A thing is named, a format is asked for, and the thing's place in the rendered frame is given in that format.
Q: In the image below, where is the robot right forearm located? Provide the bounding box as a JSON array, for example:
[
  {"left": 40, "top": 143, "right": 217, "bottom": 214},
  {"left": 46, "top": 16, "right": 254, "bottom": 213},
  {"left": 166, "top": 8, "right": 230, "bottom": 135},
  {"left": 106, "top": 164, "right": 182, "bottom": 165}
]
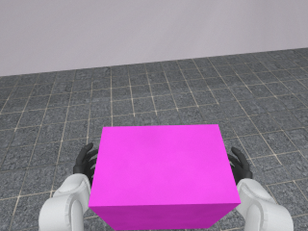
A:
[{"left": 236, "top": 178, "right": 294, "bottom": 231}]

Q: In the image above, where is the left robot hand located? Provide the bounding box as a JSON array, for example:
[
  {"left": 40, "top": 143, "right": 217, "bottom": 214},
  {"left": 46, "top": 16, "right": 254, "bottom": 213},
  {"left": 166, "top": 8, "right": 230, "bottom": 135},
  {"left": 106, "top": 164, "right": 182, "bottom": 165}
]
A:
[{"left": 73, "top": 142, "right": 99, "bottom": 188}]

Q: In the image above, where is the right robot hand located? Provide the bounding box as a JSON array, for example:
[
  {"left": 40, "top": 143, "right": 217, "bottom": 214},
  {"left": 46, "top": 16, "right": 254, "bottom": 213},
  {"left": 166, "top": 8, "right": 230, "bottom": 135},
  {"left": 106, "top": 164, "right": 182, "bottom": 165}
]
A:
[{"left": 226, "top": 146, "right": 253, "bottom": 186}]

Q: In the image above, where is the carton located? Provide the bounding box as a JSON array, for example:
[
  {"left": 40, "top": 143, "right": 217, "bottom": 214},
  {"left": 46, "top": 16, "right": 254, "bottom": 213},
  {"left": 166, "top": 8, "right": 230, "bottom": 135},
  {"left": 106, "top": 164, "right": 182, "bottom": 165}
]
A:
[{"left": 88, "top": 124, "right": 242, "bottom": 231}]

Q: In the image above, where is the robot left forearm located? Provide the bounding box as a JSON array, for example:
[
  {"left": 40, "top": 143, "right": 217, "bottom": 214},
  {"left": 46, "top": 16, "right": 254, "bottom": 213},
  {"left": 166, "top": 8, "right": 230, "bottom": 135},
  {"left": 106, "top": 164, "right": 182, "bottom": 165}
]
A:
[{"left": 38, "top": 173, "right": 91, "bottom": 231}]

